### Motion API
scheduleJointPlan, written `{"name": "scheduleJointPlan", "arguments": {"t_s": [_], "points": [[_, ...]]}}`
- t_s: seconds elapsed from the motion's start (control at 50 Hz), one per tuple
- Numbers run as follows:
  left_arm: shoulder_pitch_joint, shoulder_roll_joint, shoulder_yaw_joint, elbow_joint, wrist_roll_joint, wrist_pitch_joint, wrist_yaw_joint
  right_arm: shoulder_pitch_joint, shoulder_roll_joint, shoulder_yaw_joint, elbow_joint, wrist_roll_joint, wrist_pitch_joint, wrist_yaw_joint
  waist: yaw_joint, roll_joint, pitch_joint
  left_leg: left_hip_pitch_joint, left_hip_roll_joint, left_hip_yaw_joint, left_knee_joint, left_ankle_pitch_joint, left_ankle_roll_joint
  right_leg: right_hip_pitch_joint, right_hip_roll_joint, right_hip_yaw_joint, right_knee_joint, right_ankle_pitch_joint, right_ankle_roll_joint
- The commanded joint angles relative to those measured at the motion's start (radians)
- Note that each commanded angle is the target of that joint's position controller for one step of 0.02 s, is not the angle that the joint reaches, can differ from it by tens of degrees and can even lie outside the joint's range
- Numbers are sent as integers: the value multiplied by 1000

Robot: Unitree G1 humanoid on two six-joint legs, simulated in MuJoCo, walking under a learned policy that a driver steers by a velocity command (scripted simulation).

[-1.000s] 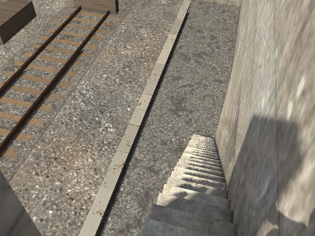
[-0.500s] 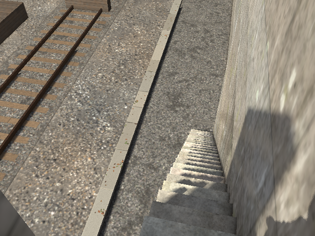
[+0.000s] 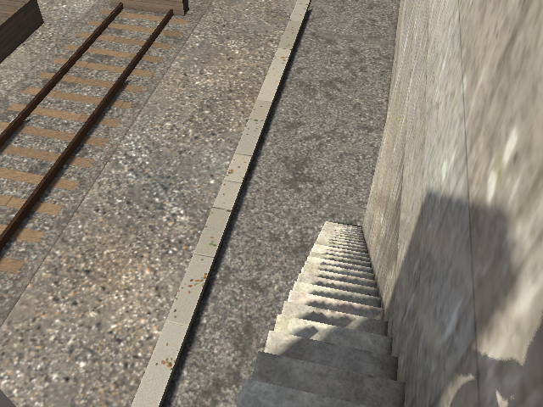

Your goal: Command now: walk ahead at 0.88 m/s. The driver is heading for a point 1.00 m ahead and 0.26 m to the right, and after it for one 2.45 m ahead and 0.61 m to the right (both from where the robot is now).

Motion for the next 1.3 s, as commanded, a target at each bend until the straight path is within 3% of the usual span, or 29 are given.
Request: {"name": "scheduleJointPlan", "arguments": {"t_s": [0.02, 0.06, 0.1, 0.16, 0.22, 0.26, 0.28, 0.32, 0.34, 0.42, 0.48, 0.72, 0.74, 0.76, 0.78, 0.8, 0.84, 0.88, 0.92, 0.94, 0.96, 1.0, 1.06, 1.08, 1.1, 1.12, 1.14, 1.2, 1.3], "points": [[39, 84, 8, -40, -2, 2, -1, -79, -62, -6, -113, 3, -13, -7, 19, -72, -44, -99, -13, -8, 28, 341, 35, 152, -133, 74, -14, 1032, -12], [-26, 90, 0, -45, -4, 2, -5, -59, -50, 1, -117, -16, -6, -14, -27, -99, 4, -102, -16, -17, -38, 57, 43, 124, -183, 101, -22, 1148, -33], [-70, 94, -2, -62, -12, -1, -4, -4, -70, -1, -106, -29, -5, -17, -59, -50, -20, 10, 12, -9, -133, 287, 47, 90, -157, 68, 49, 1163, -30], [-64, 98, 3, -71, -25, 4, 5, -57, -134, -15, -119, -22, -13, -18, -21, 126, -38, 233, 86, -41, -91, 790, 44, -115, -40, 32, 85, 608, 20], [-39, 51, -7, -73, 2, 10, 7, -145, -151, -9, -110, -22, -7, 1, 41, 174, 22, 225, 204, -99, -90, 1149, 97, -160, -14, 33, -60, -56, 26], [97, 72, -3, -33, 3, 7, 10, -224, -136, -5, -132, 3, -11, 0, 107, 63, -54, 118, 130, -56, 23, 1000, 62, 75, -36, 12, -155, 407, 28], [99, 126, 10, -32, -1, 11, 7, -222, -118, -1, -148, 2, -19, -3, 84, -29, -66, 6, 65, -40, 65, 791, 37, 180, -74, 35, -81, 708, 27], [56, 133, 13, -29, 5, 8, -18, -203, -83, 4, -157, -2, -13, 4, 53, -181, -72, -220, -33, -42, 106, 31, 17, 278, -200, 168, -70, 1007, -32], [8, 131, 10, -29, -5, 5, -28, -184, -97, -2, -152, -20, -6, 2, 19, -148, -32, -234, -23, -83, 109, -186, 30, 219, -275, 247, -107, 986, -80], [-127, 144, 10, -47, -43, 28, -20, -134, -84, -1, -121, -29, -29, 4, -45, -41, -26, 15, 9, -3, -140, 158, 37, 22, -182, 125, -128, 602, -34], [-91, 111, -6, -40, -19, 25, -6, -206, -123, -9, -125, -8, -28, 18, 12, 106, 5, 49, 39, -60, -138, 356, 36, -2, -71, 28, -135, 382, 17], [-102, 114, -15, 0, -13, 47, -6, -218, -123, 8, -109, -9, -37, 19, 16, 5, 3, 57, 41, -70, -175, 380, 45, 56, -99, 22, -158, 351, 32], [-106, 282, 62, -20, 20, 85, -74, 296, -362, -87, 91, 2, 1, -85, -112, -95, 22, 487, 386, -486, -105, 873, 74, -425, 7, -44, 185, -113, 55], [48, 247, 82, 33, 67, 125, -104, 537, -438, -119, 224, 43, 11, -146, -79, -87, 69, 518, 639, -603, 52, 1938, 73, -624, 4, 106, 547, -509, 94], [104, 195, 70, 57, 28, 138, -101, 515, -421, -118, 198, 10, -13, -134, -72, -85, -11, 421, 584, -475, 59, 1976, 108, -567, 54, 253, 732, -437, 112], [38, 199, 76, 29, -1, 143, -100, 378, -399, -127, 153, -17, -20, -122, -49, -12, -15, 288, 532, -393, 18, 1681, 160, -564, 80, 279, 884, -352, 113], [-68, 219, 83, -39, -3, 132, -96, 58, -300, -111, 58, -27, -10, -78, 15, 151, -66, 45, 335, -228, -85, 900, 145, -460, 18, 264, 879, -92, 102], [-73, 209, 89, -48, 16, 117, -102, -5, -273, -100, 34, -39, -12, -58, 24, 189, -71, -50, 268, -183, -127, 666, 149, -420, 63, 214, 919, -14, 105], [-54, 149, 75, -56, 15, 124, -85, 61, -319, -116, 52, -47, -19, -51, 19, 182, 2, -130, 303, -239, -181, 496, 183, -463, 60, 189, 887, 9, 107], [19, 115, 60, -30, -17, 108, -58, -84, -244, -79, -12, -33, -32, -26, 71, 246, 0, -243, 221, -140, -245, 344, 145, -309, 27, 147, 671, 61, 125], [28, 34, 20, -22, -21, 93, -41, -127, -101, -12, 5, -19, -23, -18, 94, 422, -10, -345, 73, 14, -304, 91, 84, -104, -12, 7, 348, 89, 125], [50, 88, 19, -5, -5, 85, -33, -64, -195, -30, 31, -45, -6, -7, 54, 530, 22, -397, 80, -44, -363, -38, 91, 73, 3, -42, 301, 104, 108], [104, 120, 17, 28, 37, 78, 1, 45, -292, -48, 44, -49, -5, 6, 48, 272, 118, -303, 127, -133, -201, 25, 94, 8, -20, -32, -47, 68, 106], [129, 123, 11, 35, 46, 57, 13, 142, -260, -43, 74, -51, -7, 16, 31, 123, 108, -269, 100, -124, -70, 33, 69, 0, -73, 65, -175, 84, 135], [124, 113, -19, 13, 40, 40, 10, 282, -159, -18, 109, -55, -1, 23, -32, -35, 39, -253, 60, -125, 76, -186, 3, -16, -317, 367, -256, 267, 140], [85, 184, -11, 20, 10, 26, 13, 361, -99, -12, 103, -17, 3, 14, -101, -196, 100, -245, 45, -126, 64, -190, -25, -146, -365, 359, -190, 579, 75], [70, 190, -7, 33, -2, 10, 8, 326, -130, -4, 106, -10, 30, 4, -43, -299, 69, -154, 52, -120, 93, -208, -40, -297, -352, 404, -263, 362, -6], [19, 107, -43, 60, 23, -15, -3, 220, -158, -12, 89, -29, 37, 16, -40, -292, 69, -136, 22, -92, 150, -126, -29, -297, -249, 286, -292, 281, -5], [93, 95, -33, 114, -1, 10, 20, 193, -107, 5, 77, -38, 3, 17, 0, -213, 40, -125, 16, -74, -100, -42, -35, -151, -228, 251, -238, 306, -45]]}}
